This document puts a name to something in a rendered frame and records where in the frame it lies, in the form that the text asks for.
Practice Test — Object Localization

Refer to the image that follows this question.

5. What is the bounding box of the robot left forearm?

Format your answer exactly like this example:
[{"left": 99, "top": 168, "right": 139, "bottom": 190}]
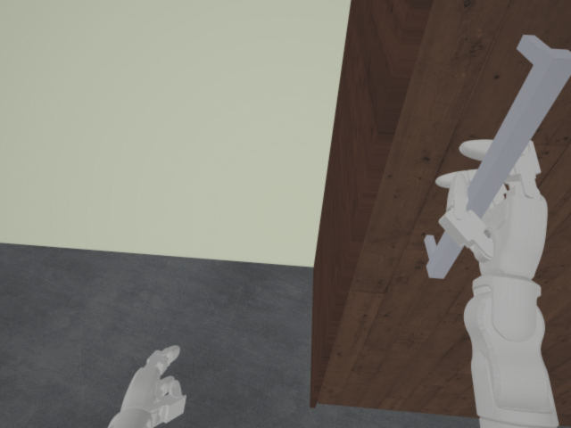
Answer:
[{"left": 108, "top": 407, "right": 153, "bottom": 428}]

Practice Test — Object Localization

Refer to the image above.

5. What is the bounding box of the robot left hand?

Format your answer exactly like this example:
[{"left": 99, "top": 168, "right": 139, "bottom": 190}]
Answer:
[{"left": 120, "top": 345, "right": 186, "bottom": 428}]

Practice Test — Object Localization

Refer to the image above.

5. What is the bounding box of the handle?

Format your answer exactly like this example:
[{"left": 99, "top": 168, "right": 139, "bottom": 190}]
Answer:
[{"left": 424, "top": 35, "right": 571, "bottom": 279}]

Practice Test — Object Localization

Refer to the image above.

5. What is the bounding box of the robot right hand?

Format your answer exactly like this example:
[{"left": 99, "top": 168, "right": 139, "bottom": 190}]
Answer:
[{"left": 435, "top": 139, "right": 548, "bottom": 280}]

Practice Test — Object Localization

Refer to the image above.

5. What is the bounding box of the wardrobe door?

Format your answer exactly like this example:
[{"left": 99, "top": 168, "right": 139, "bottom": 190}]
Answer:
[{"left": 318, "top": 0, "right": 571, "bottom": 426}]

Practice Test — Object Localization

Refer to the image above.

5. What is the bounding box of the robot right forearm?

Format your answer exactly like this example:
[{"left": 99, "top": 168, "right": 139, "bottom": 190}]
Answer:
[{"left": 464, "top": 273, "right": 559, "bottom": 428}]

